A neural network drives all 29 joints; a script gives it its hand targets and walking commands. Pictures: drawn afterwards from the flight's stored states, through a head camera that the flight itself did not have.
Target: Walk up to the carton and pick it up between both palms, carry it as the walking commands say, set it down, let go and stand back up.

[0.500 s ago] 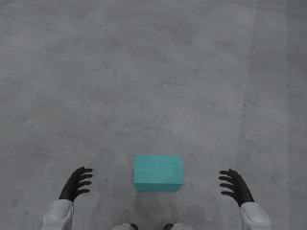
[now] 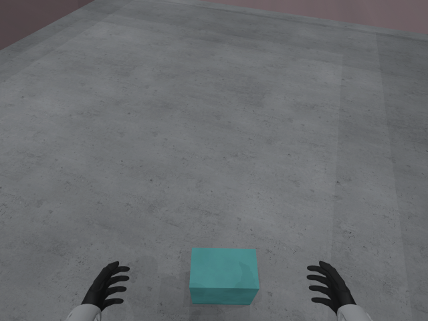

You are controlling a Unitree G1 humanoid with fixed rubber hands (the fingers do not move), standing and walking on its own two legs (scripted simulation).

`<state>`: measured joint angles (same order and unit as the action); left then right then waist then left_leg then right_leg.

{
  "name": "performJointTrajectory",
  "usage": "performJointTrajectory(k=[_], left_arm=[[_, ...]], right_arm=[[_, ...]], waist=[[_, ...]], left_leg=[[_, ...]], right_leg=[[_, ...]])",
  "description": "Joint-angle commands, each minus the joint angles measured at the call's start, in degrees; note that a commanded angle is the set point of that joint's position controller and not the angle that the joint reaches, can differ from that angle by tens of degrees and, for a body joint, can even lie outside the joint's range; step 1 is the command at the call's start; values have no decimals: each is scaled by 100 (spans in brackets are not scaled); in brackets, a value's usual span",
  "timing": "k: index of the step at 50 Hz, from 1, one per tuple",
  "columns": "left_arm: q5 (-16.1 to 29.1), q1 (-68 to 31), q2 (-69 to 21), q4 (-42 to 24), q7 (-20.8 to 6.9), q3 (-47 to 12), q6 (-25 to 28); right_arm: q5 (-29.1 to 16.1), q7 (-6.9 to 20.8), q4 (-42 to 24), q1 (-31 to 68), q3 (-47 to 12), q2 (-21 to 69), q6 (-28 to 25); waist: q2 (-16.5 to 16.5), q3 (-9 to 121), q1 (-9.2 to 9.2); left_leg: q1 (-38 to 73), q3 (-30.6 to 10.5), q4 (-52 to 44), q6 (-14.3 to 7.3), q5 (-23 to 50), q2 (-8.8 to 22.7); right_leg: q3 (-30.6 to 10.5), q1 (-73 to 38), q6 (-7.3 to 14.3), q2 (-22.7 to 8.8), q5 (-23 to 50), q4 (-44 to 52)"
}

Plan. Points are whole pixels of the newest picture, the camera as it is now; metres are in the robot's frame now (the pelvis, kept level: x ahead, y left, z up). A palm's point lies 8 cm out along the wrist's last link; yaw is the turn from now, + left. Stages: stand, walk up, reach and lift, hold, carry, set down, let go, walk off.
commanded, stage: let go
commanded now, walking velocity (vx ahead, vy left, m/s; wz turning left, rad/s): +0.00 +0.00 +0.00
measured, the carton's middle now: (222, 277) +0.37 -0.04 -0.64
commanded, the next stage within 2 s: stand in 0.04 s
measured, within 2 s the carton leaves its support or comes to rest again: neither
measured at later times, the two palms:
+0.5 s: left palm out of the picture +0.13 +0.29 -0.09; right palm out of the picture +0.14 -0.29 -0.08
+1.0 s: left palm out of the picture +0.10 +0.30 -0.09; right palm out of the picture +0.11 -0.30 -0.09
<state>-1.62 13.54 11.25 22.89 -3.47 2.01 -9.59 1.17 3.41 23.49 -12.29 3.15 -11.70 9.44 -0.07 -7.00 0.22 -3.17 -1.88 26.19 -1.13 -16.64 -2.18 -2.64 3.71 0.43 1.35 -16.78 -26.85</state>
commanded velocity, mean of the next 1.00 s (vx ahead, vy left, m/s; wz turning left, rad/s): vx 0.00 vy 0.00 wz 0.00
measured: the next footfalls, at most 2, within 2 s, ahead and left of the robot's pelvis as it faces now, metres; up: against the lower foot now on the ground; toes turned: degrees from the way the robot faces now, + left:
none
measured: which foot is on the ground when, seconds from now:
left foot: down 0.00-1.00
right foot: down 0.00-1.00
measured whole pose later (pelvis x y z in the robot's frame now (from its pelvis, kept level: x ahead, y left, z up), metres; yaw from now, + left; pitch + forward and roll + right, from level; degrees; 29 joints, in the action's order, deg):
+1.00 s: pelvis +0.00 +0.00 +0.01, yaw +0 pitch -2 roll +0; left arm -1.5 9.0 20.9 53.7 0.8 0.9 0.3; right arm 1.4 -1.3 52.1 -9.0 0.3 -21.4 -0.6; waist 0.0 -0.7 -0.2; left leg -5.8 -1.8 21.7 -0.8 -13.4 -1.5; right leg -2.3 5.9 0.5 1.5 -13.0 -21.4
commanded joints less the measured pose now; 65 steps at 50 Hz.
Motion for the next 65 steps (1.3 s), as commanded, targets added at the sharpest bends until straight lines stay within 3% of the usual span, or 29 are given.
performJointTrajectory(k=[1, 2, 3, 7, 12, 22, 31, 65], left_arm=[[29, -77, 512, -645, 131, 86, -34], [45, -81, 518, -665, 170, 73, -77], [-32, -298, 1395, 246, 405, 335, 314], [-85, -320, 1210, 671, 483, 237, 742], [-73, -422, 1349, 1130, 436, 234, 881], [-65, -462, 1651, 1818, 483, 206, 1005], [-24, -549, 1740, 2253, 478, 154, 1031], [43, -727, 1978, 3160, 436, 12, 1078]], right_arm=[[-79, -106, -519, 140, 167, -599, -50], [-102, -135, -510, 157, 156, -606, -42], [81, -342, 222, 472, 243, -1187, -366], [115, -418, 675, 326, 156, -1184, -731], [117, -415, 1057, 394, 122, -1350, -878], [98, -477, 1629, 377, 72, -1657, -998], [55, -503, 1997, 428, -5, -1770, -1042], [-6, -464, 2968, 631, -121, -1972, -1086]], waist=[[-65, 654, -42], [-36, 684, -51], [266, 386, -80], [54, 710, -18], [-51, 1006, -25], [-28, 914, -26], [-16, 889, -39], [2, 655, -40]], left_leg=[[-47, 37, -211, 174, 1801, 44], [-105, 35, -183, 171, 1801, 41], [-755, -122, -46, 258, 1531, 371], [-763, -333, -179, 183, 787, 460], [-601, -406, -163, 128, 1361, 550], [-511, -514, -316, 64, 1635, 652], [-421, -531, -445, 47, 1758, 702], [-359, -631, -950, -9, 1148, 806]], right_leg=[[130, 175, -85, 55, 1535, 181], [109, 205, -76, 47, 1583, 153], [26, 795, -209, -262, 1321, 232], [-239, 773, -93, -360, 743, 356], [-279, 588, -63, -414, 1337, 303], [-387, 441, -27, -523, 1627, 437], [-437, 293, -9, -581, 1757, 549], [-580, 283, 51, -705, 1200, 1003]])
